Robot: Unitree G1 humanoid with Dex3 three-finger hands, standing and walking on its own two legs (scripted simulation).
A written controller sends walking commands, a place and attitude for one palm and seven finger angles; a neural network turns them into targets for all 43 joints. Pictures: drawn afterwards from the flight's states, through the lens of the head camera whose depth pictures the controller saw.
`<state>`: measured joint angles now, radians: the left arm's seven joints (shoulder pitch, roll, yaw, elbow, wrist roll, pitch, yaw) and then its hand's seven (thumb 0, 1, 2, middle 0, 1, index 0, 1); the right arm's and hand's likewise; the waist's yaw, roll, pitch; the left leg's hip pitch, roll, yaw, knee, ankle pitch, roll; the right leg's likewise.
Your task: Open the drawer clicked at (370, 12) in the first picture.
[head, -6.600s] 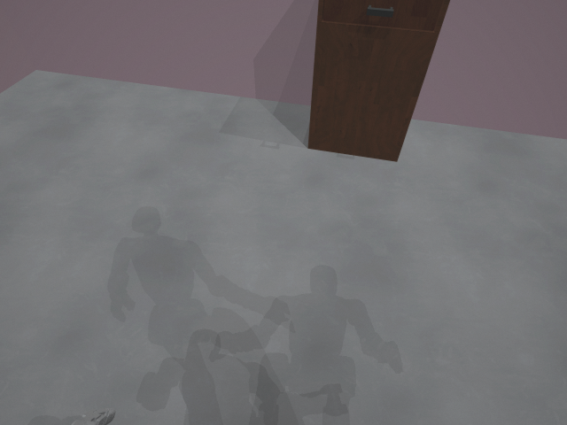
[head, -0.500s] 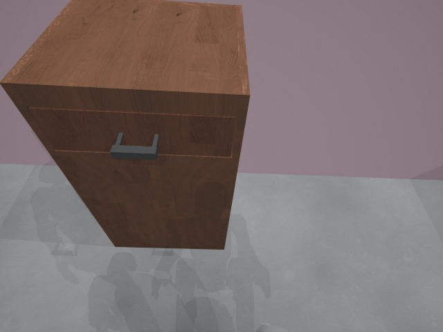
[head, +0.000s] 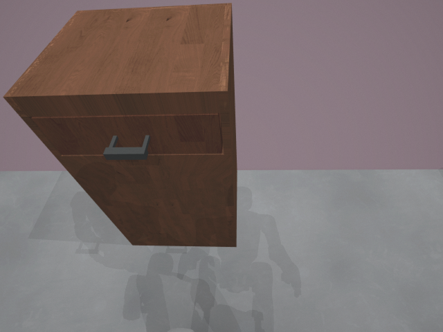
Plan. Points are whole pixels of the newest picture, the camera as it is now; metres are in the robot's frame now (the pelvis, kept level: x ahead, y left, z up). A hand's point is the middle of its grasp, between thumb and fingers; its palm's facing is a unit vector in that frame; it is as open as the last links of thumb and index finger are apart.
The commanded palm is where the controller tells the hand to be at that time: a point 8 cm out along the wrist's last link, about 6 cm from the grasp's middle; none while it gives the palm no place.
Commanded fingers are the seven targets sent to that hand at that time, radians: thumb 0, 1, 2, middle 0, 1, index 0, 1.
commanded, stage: come to a stop and stand still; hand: left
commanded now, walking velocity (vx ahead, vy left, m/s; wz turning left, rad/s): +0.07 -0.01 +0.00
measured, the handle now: (128, 146) +0.51 +0.28 -0.02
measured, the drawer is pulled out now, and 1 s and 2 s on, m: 0.00 0.00 0.00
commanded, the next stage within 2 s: look again from close up in 0.62 s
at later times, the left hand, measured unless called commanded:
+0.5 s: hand out of the picture +0.00 +0.22 -0.18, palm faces +0.01 -0.98 -0.18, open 7.4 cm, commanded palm none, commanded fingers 0.00 0.90 0.90 -0.20 -0.30 -0.20 -0.30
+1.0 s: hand out of the picture +0.04 +0.24 -0.18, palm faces -0.01 -0.97 -0.24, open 7.4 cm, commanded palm none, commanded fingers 0.00 0.90 0.90 -0.20 -0.30 -0.20 -0.30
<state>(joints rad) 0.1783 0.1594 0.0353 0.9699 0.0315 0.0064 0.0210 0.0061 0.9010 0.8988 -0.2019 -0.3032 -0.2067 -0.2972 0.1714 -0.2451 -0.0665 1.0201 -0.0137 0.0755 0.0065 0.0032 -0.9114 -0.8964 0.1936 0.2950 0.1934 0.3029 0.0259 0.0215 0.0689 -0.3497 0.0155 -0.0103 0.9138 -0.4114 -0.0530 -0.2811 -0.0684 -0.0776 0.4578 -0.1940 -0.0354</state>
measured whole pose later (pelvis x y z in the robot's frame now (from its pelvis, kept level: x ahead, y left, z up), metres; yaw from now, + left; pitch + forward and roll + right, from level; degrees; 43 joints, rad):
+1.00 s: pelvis +0.02 +0.06 -0.01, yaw -1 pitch -1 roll +0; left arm 0.25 0.15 -0.01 1.10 0.01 -0.01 0.03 0.01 0.91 0.90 -0.20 -0.30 -0.20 -0.30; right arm 0.32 -0.16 0.02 1.06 -0.01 -0.01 -0.03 0.01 -0.92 -0.90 0.20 0.30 0.20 0.30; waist -0.01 0.06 0.03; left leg -0.11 0.01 0.05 0.51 -0.39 0.00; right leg -0.24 -0.06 -0.03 0.56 -0.31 0.04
